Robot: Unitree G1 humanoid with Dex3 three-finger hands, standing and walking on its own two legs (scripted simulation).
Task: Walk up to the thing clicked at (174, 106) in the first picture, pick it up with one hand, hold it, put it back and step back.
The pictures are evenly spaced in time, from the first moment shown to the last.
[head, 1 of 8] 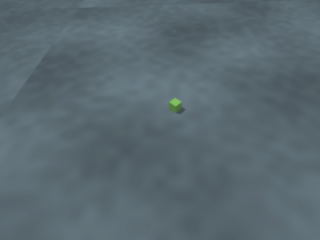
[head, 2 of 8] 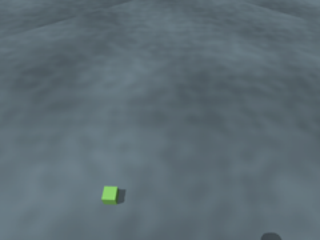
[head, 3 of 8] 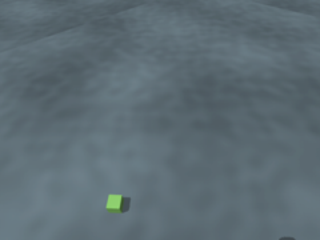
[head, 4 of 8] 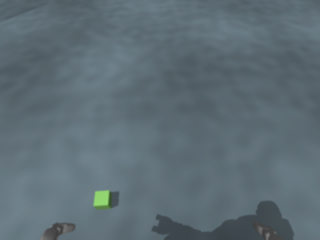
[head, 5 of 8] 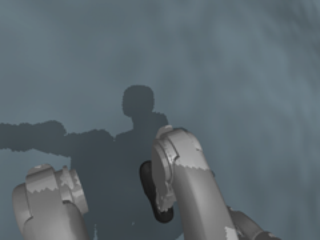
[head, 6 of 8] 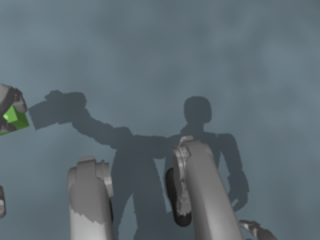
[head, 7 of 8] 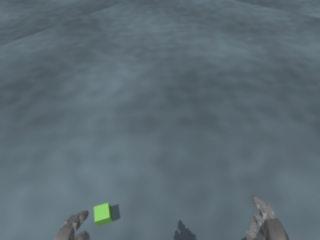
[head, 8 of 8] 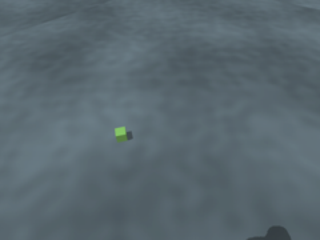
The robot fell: no
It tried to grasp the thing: yes
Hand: left
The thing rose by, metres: 0.65
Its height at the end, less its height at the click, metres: +0.00
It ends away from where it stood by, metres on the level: 0.01
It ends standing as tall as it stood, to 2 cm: yes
